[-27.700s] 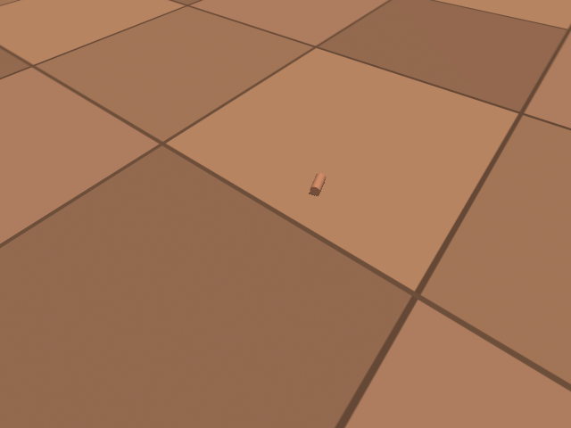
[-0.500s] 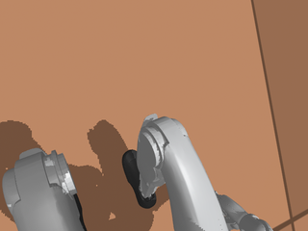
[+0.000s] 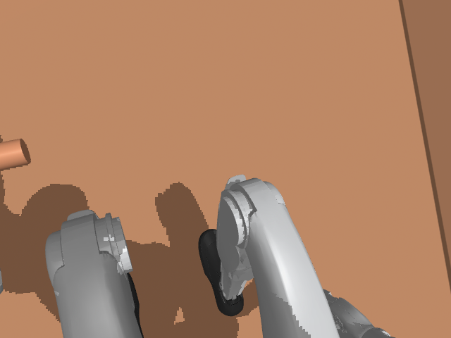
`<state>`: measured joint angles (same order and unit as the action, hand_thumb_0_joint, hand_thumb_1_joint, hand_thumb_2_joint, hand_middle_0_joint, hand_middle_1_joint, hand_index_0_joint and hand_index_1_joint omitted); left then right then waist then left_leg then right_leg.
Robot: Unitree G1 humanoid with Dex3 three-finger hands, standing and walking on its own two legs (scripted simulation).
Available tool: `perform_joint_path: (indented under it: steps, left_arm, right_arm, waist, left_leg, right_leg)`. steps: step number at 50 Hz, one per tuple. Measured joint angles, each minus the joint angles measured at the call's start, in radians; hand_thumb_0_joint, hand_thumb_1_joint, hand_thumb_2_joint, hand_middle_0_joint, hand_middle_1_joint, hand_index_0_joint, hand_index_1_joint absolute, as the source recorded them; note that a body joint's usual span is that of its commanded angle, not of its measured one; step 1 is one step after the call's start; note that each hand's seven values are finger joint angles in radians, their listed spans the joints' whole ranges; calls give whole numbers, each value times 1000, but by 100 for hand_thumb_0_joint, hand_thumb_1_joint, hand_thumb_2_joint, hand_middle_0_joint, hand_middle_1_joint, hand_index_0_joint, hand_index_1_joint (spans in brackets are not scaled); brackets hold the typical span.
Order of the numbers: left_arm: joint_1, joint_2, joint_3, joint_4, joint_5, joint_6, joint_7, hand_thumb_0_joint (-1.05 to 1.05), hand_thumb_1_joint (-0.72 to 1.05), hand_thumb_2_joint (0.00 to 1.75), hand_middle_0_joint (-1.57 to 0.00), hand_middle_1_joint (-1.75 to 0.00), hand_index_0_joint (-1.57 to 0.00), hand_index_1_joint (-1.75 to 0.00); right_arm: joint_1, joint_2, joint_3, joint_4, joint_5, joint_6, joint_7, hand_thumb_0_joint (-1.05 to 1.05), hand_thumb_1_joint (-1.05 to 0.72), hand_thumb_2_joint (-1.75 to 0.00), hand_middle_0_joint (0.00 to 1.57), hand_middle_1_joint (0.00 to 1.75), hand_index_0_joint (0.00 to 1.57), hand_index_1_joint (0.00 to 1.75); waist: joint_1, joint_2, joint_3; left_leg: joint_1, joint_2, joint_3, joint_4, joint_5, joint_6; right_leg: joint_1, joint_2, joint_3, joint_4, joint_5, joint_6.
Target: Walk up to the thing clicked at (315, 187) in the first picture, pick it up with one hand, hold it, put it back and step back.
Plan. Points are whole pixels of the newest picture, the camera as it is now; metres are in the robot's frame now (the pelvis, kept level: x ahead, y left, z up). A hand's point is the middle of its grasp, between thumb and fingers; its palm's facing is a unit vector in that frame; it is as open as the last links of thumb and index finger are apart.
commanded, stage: withdraw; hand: left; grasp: from above
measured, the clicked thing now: out of the picture +0.44 +0.35 -0.28
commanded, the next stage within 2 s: home in 0.60 s
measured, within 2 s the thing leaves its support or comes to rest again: neither
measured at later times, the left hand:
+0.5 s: hand out of the picture +0.37 +0.34 -0.12, palm faces -0.51 -0.13 -0.85, open 13.3 cm
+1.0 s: hand out of the picture +0.40 +0.32 -0.04, palm faces -0.34 -0.26 -0.91, open 11.1 cm
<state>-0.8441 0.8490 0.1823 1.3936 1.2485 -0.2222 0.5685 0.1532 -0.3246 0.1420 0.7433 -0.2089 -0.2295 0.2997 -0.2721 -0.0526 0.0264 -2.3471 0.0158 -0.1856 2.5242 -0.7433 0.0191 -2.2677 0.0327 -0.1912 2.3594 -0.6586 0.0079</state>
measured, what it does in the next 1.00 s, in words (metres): rises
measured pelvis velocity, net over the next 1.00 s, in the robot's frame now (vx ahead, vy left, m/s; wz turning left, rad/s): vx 0.00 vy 0.00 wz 0.12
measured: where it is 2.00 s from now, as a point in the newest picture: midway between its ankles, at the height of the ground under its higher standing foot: (179, 309)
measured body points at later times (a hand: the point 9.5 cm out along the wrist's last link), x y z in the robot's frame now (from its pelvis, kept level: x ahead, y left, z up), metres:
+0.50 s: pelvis -0.02 -0.01 +0.04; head +0.19 +0.09 +0.42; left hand +0.40 +0.35 -0.07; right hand +0.10 -0.28 -0.05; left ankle +0.06 +0.12 -0.28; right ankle +0.11 -0.11 -0.28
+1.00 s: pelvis +0.00 +0.00 +0.09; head +0.21 +0.05 +0.48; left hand +0.42 +0.33 +0.01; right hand +0.09 -0.25 -0.05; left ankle +0.06 +0.12 -0.28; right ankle +0.11 -0.11 -0.28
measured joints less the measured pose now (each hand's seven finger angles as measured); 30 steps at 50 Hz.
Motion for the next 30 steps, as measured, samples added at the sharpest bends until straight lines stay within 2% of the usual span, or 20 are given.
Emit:
perform_joint_path:
  steps: [3,8,12,15,18,22,26,30]
  left_arm:
    - [25,-69,-52,-71,-38,46,-37,0,-36,88,-20,-88,-20,-87]
    - [28,-138,-130,-115,-84,114,-149,0,-37,89,-20,-87,-20,-87]
    - [7,-172,-170,-111,-127,126,-245,0,-36,89,-21,-87,-21,-87]
    - [-21,-171,-188,-75,-133,104,-306,0,-36,89,-22,-87,-21,-87]
    - [-37,-155,-183,-47,-116,59,-338,0,-36,90,-23,-87,-21,-88]
    - [-41,-117,-159,-27,-65,-27,-330,0,-37,90,-22,-88,-21,-89]
    - [-55,-81,-146,5,1,-91,-272,0,-38,91,-21,-90,-20,-90]
    - [-78,-59,-133,35,49,-110,-188,0,-40,92,-19,-92,-18,-92]
  right_arm:
    - [3,11,-40,15,35,30,-3,1,-90,-90,21,30,20,30]
    - [-19,19,-85,1,84,84,-21,1,-91,-90,20,30,20,30]
    - [-33,20,-97,-25,108,114,-48,1,-91,-90,20,30,20,30]
    - [-38,19,-90,-44,117,130,-76,1,-91,-90,20,30,20,30]
    - [-35,14,-81,-55,118,140,-105,1,-91,-90,20,30,20,30]
    - [-26,4,-68,-50,109,153,-137,1,-91,-90,20,30,20,30]
    - [-9,-1,-63,-30,91,164,-153,1,-91,-90,20,30,20,30]
    - [-2,10,-63,-8,70,162,-159,1,-91,-90,20,30,20,30]
  waist:
    - [33,37,-70]
    - [79,79,-129]
    - [97,89,-140]
    - [95,77,-133]
    - [87,59,-120]
    - [74,32,-100]
    - [62,11,-83]
    - [44,1,-63]
  left_leg:
    - [9,-1,27,-39,1,4]
    - [66,2,72,-126,15,13]
    - [118,-2,97,-193,40,13]
    - [144,-6,104,-227,60,9]
    - [149,-11,101,-238,77,4]
    - [125,-16,90,-220,90,-2]
    - [83,-21,85,-175,92,0]
    - [43,-24,82,-131,90,8]
  right_leg:
    - [4,-5,23,-22,-11,-1]
    - [44,-7,63,-80,-8,1]
    - [88,-13,87,-127,5,-1]
    - [110,-17,94,-150,18,-6]
    - [115,-21,90,-158,31,-12]
    - [98,-26,80,-144,42,-15]
    - [65,-30,74,-105,41,-11]
    - [35,-32,71,-70,36,-2]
